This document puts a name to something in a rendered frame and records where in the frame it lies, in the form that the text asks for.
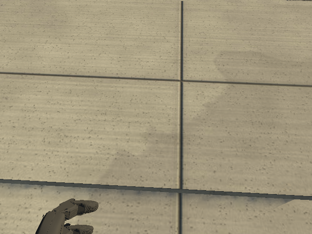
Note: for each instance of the left robot hand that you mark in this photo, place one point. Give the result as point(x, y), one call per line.
point(53, 221)

